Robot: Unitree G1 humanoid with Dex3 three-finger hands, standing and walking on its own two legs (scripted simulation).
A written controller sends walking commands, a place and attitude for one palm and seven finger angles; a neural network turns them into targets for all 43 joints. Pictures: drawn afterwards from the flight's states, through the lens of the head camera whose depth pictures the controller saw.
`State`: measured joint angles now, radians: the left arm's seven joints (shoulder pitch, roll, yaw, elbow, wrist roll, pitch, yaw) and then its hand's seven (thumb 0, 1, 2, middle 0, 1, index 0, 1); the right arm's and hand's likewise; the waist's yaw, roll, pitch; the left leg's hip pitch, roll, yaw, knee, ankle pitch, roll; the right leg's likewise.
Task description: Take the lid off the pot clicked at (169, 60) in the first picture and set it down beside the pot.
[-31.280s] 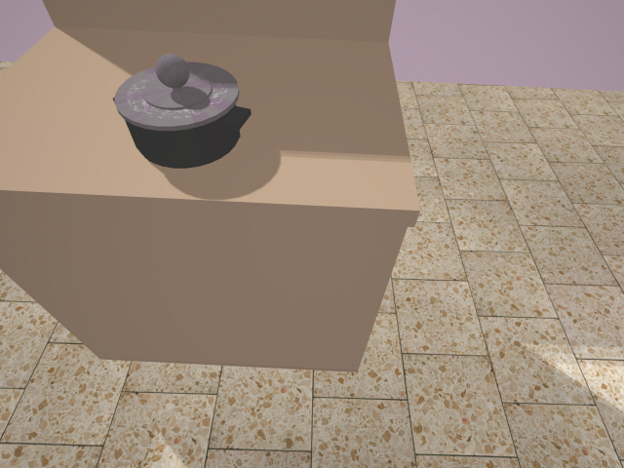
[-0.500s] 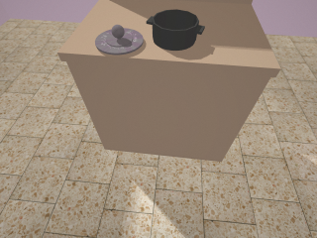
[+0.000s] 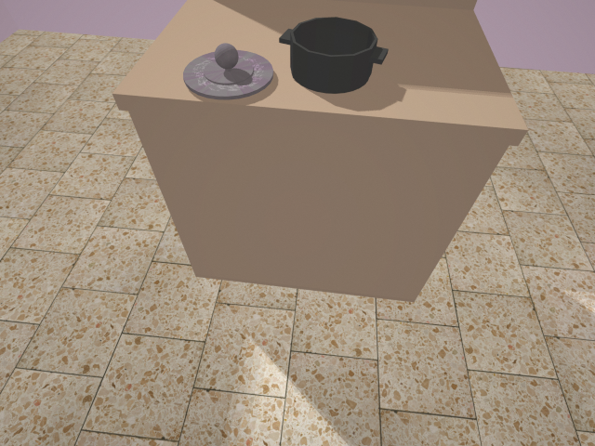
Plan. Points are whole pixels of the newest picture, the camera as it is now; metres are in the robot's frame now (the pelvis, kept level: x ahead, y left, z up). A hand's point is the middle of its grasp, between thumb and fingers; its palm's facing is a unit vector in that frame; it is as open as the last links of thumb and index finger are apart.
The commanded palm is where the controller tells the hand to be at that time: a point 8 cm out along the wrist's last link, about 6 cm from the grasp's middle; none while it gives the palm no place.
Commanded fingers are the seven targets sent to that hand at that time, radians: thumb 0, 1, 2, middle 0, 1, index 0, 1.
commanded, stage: let the arm hang, fingers relaxed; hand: left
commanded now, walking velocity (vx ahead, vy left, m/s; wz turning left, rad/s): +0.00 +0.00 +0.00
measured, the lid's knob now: (226, 56) +0.82 +0.19 +0.09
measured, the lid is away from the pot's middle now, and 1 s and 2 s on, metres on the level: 0.23 0.23 0.23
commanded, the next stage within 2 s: look to check the result in 0.46 s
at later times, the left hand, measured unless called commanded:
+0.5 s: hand out of the picture -0.01 +0.17 -0.18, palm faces +0.03 -0.98 -0.18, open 7.3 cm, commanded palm none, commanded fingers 0.00 0.90 0.90 -0.20 -0.30 -0.20 -0.30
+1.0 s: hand out of the picture -0.01 +0.16 -0.18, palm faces +0.03 -0.98 -0.18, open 7.3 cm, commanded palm none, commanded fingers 0.00 0.90 0.90 -0.20 -0.30 -0.20 -0.30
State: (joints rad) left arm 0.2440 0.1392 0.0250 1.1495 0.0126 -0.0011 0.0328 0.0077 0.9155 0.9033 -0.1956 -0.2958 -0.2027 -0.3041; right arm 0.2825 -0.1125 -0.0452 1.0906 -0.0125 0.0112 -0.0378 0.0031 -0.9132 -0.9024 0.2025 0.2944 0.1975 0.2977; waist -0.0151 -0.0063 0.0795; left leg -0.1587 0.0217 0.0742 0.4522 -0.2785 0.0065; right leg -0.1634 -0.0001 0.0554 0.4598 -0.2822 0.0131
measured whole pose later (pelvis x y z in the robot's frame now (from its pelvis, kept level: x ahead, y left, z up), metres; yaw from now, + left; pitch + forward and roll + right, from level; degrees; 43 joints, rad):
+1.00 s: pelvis +0.00 +0.00 +0.00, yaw +0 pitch -1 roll +0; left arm 0.25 0.13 0.03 1.14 0.01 0.00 0.04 0.01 0.92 0.90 -0.20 -0.30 -0.20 -0.30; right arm 0.28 -0.11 -0.05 1.10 -0.01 0.01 -0.04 0.00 -0.91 -0.90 0.20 0.29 0.20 0.30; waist -0.02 -0.01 0.08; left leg -0.17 0.03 0.07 0.45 -0.27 0.00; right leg -0.17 0.01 0.05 0.46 -0.28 0.01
